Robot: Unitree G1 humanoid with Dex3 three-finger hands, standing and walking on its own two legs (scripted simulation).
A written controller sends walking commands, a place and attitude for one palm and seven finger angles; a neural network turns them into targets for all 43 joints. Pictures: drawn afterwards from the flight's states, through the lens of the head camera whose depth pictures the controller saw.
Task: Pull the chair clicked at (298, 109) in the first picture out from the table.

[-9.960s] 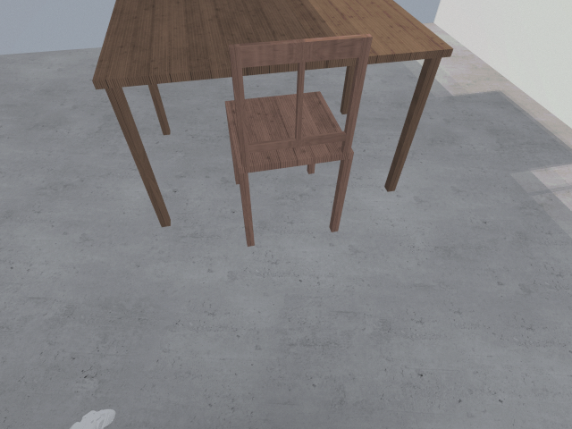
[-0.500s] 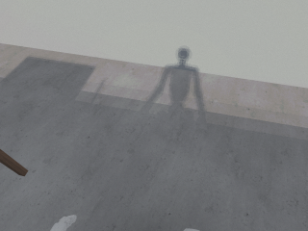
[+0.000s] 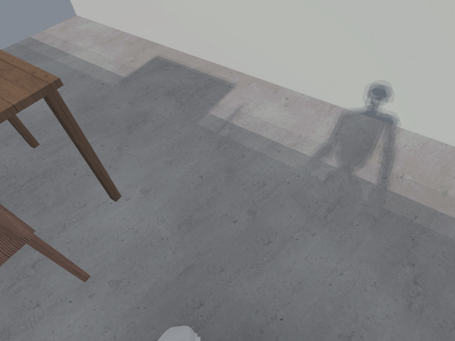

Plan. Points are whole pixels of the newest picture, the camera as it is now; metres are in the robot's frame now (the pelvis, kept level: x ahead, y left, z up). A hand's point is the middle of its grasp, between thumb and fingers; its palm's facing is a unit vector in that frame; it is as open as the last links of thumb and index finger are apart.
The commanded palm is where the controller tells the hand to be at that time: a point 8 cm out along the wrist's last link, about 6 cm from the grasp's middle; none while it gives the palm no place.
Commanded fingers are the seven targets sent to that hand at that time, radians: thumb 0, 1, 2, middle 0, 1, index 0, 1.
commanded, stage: turn to face it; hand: left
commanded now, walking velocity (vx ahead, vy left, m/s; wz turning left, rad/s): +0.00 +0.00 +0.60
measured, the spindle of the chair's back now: out of the picture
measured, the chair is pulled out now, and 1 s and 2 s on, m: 0.00 0.00 0.00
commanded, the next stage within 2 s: take the last steps up to it in 1.70 s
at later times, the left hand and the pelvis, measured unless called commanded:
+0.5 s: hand out of the picture +0.06 +0.27 -0.15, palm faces +0.30 -0.92 -0.27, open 7.4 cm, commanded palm none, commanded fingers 0.00 0.90 0.90 -0.20 -0.30 -0.20 -0.30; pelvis +0.00 +0.03 +0.00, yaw +17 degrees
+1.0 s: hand out of the picture -0.07 +0.19 -0.15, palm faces +0.58 -0.77 -0.28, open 7.4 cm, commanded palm none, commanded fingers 0.00 0.90 0.90 -0.20 -0.30 -0.20 -0.30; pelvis -0.01 -0.01 +0.00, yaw +36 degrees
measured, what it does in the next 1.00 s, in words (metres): steps on the spot, turning left: left foot, then right foot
